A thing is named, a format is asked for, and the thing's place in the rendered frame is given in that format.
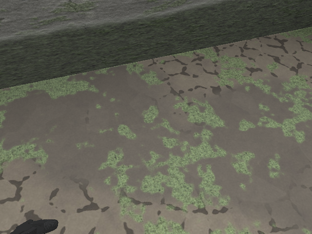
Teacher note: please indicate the left robot hand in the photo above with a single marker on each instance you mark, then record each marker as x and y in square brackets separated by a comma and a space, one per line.
[41, 226]

